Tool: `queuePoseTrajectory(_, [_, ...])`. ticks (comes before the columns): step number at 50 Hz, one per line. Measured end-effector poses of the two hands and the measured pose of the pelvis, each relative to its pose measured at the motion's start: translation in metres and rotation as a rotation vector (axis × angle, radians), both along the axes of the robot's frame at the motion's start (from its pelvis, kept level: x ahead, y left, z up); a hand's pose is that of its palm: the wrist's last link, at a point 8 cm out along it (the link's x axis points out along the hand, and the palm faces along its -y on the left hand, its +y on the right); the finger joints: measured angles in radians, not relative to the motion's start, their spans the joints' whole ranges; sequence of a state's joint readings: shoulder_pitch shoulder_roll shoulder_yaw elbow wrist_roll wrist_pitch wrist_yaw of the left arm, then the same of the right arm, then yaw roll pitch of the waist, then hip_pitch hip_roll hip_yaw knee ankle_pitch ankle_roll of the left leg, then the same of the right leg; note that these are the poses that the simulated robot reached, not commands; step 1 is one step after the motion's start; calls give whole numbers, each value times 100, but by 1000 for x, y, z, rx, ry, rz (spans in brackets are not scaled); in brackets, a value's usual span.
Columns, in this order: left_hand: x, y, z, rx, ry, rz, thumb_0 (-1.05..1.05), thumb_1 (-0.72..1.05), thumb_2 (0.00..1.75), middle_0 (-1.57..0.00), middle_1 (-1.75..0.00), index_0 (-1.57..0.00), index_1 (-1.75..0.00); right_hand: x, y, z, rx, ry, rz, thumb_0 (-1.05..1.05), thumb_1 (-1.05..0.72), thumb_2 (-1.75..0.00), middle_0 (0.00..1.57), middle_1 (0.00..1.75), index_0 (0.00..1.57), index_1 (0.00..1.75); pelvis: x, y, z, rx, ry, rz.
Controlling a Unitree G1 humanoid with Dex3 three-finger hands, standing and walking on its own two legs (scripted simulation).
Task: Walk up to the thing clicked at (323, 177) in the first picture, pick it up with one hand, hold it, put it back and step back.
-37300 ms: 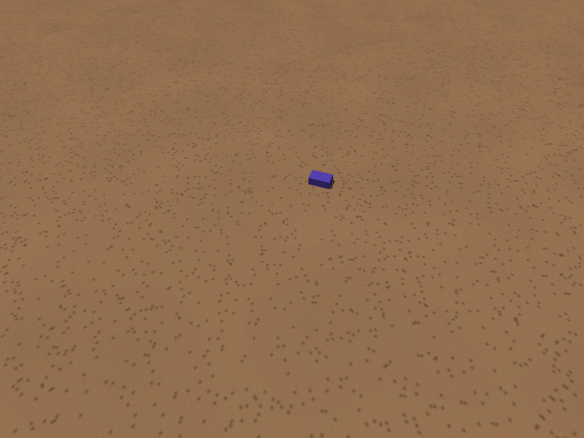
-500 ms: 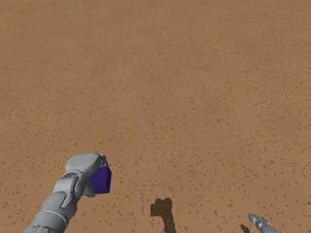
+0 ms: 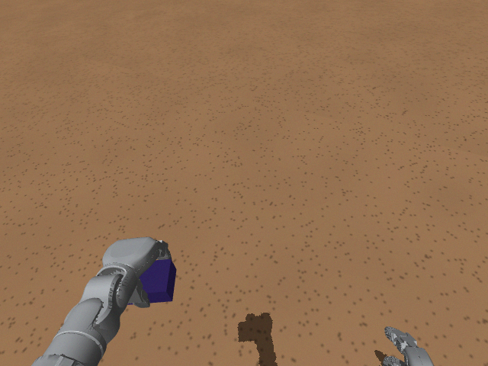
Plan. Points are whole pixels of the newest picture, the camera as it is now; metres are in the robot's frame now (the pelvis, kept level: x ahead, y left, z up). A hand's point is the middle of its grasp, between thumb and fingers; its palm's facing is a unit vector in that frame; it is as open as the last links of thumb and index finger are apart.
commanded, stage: hold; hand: left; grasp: from above
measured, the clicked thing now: (143, 282) +0.30 +0.23 -0.07
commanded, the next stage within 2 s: crouch in 0.48 s
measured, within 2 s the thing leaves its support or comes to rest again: neither
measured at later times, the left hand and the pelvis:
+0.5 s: hand (139, 273) +0.30 +0.22 -0.03, palm faces -0.46 -0.06 -0.89, open 9.3 cm; pelvis +0.02 +0.00 +0.00, yaw +0 degrees
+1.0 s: hand (146, 291) +0.30 +0.24 -0.12, palm faces -0.47 +0.00 -0.88, open 9.3 cm; pelvis +0.01 +0.00 -0.02, yaw +2 degrees
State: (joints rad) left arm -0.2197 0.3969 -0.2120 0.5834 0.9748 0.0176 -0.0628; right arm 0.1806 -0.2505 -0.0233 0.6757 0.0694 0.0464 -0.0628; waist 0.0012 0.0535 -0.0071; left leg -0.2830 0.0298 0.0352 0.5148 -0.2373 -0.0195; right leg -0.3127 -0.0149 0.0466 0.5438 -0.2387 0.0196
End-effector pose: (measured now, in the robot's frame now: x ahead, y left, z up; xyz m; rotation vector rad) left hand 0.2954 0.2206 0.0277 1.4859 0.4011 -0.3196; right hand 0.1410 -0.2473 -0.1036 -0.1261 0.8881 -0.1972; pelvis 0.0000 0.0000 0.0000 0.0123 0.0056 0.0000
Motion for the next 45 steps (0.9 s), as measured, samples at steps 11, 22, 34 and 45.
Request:
queuePoseTrajectory(11, [6,7,-1,4,4,2,0,17,30,-76,-42,-78,-38,5,4,1,0,11,1,1,-90,-90,20,29,20,30,6,3,2,-2,1,0])
queuePoseTrajectory(22, [15,7,-2,0,6,3,0,16,31,-77,-41,-78,-38,7,3,0,-2,38,-9,1,-90,-90,20,29,20,30,13,4,3,-4,10,0])
queuePoseTrajectory(34, [24,9,-2,2,-7,11,0,16,31,-76,-42,-78,-38,11,0,-1,-6,61,-18,1,-90,-90,20,29,20,30,21,4,4,-5,17,3])
queuePoseTrajectory(45, [12,11,-48,9,38,-1,0,15,32,-78,-40,-80,-37,6,-5,-5,-35,104,-1,1,-89,-89,20,29,20,30,17,2,-4,-7,70,19])
